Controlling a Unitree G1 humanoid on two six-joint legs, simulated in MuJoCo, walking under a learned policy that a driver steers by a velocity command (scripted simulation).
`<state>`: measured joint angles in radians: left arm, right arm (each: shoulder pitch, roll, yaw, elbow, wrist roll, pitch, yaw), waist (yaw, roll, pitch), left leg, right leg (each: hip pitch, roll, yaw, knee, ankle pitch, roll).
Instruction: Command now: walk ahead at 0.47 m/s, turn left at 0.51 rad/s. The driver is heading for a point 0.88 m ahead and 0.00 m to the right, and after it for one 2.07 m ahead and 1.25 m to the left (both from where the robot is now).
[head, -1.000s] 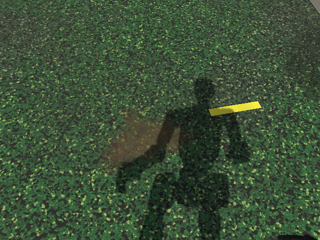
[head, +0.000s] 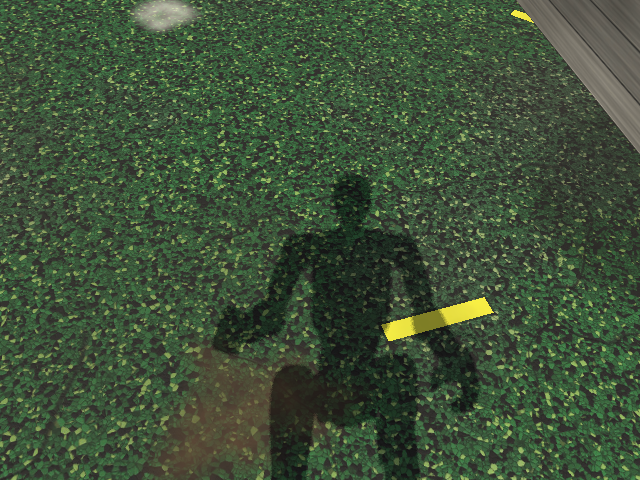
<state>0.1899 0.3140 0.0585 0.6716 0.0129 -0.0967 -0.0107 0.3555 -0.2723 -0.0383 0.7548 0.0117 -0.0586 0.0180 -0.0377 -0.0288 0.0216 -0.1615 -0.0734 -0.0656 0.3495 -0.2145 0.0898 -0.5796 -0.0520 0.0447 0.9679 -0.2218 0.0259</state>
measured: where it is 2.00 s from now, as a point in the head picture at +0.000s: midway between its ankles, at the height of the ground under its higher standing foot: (280, 239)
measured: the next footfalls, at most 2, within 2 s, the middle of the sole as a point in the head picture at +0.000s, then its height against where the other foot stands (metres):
right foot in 0.28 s outside the picture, level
left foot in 0.74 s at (199, 453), level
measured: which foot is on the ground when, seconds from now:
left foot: down 0.00-0.28, up 0.30-0.72, down 0.74-1.00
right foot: up 0.00-0.26, down 0.28-0.76, up 0.78-1.00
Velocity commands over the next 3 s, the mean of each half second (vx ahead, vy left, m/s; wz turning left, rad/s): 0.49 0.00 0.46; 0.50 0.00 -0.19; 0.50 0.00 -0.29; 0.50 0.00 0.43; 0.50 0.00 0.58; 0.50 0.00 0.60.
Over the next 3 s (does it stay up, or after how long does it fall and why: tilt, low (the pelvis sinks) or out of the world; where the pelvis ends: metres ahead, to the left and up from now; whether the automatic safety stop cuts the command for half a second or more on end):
stays up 1.57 0.33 -0.01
